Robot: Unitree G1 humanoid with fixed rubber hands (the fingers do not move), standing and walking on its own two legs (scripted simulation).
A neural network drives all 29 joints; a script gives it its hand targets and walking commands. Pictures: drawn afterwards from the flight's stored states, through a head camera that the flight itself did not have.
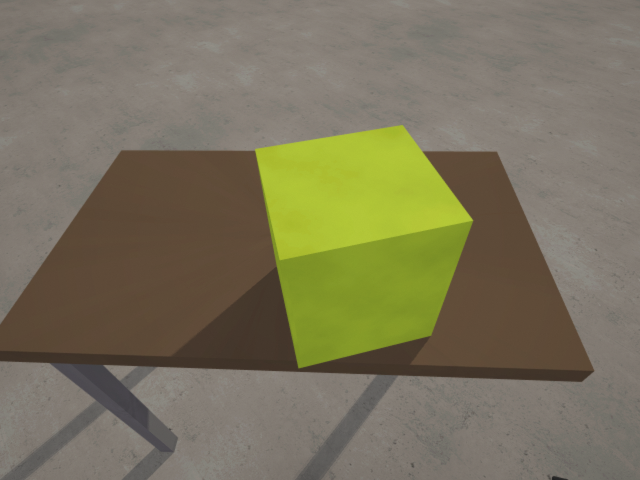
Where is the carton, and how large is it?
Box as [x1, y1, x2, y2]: [255, 125, 472, 368]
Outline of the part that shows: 402,125 255,149 275,259 298,368 431,334 471,225 472,219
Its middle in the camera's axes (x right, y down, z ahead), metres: +0.04 +0.01 +0.55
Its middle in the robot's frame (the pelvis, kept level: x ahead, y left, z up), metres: +0.42 -0.01 +0.06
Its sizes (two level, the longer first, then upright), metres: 0.210 0.200 0.250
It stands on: a table, 0.71 m high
